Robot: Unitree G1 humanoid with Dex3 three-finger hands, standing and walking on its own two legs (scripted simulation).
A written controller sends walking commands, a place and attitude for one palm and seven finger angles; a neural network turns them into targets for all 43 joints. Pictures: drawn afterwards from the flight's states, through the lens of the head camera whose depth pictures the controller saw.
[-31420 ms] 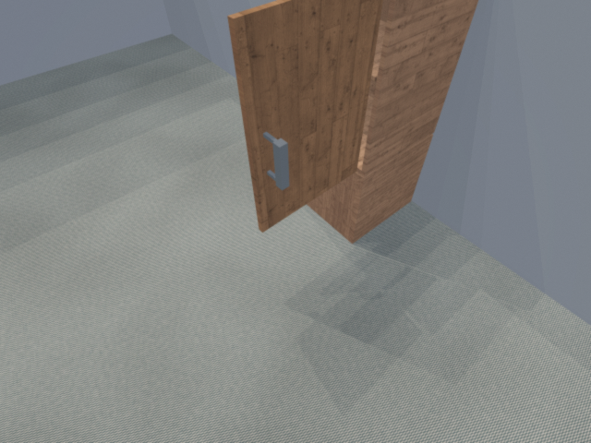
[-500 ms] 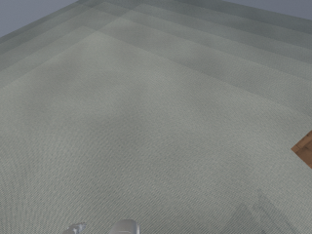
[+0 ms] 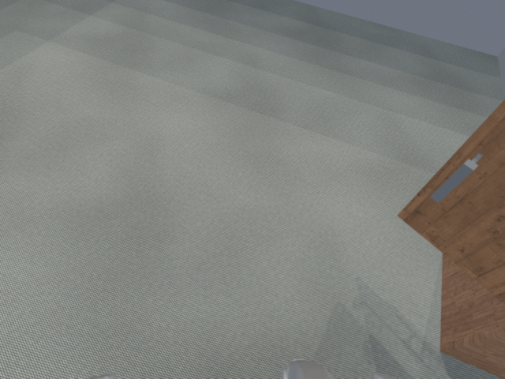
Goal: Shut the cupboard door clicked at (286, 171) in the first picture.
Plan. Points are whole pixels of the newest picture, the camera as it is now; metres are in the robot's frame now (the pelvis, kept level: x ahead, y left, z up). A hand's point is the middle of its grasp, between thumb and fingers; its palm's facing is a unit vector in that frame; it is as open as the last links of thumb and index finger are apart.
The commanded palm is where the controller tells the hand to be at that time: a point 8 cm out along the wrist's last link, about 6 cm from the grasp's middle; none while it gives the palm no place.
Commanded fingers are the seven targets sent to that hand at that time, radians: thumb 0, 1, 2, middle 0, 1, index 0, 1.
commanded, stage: turn to face it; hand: left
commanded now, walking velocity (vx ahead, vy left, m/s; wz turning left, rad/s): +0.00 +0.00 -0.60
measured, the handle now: (456, 177) +0.59 -0.46 -0.08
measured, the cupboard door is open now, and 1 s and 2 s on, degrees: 63 63 63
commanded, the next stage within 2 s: take the last steps up to it in 1.10 s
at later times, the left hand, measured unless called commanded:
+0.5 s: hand (183, 361) +0.16 +0.13 -0.16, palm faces -0.29 -0.92 -0.25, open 7.3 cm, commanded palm none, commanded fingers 0.00 0.90 0.90 -0.20 -0.30 -0.20 -0.30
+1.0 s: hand (207, 316) +0.24 +0.10 -0.16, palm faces -0.55 -0.80 -0.26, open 7.3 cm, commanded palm none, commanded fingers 0.00 0.90 0.90 -0.20 -0.30 -0.20 -0.30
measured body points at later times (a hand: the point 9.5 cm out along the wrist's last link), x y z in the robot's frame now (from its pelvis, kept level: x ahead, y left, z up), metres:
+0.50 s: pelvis +0.02 -0.04 +0.00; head +0.06 -0.06 +0.44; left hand +0.17 +0.18 -0.14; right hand +0.02 -0.32 -0.15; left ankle +0.06 +0.11 -0.68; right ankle -0.02 -0.14 -0.74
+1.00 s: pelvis +0.03 -0.03 -0.01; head +0.06 -0.06 +0.44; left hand +0.27 +0.14 -0.14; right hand -0.07 -0.27 -0.16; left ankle +0.10 +0.09 -0.74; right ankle -0.05 -0.12 -0.73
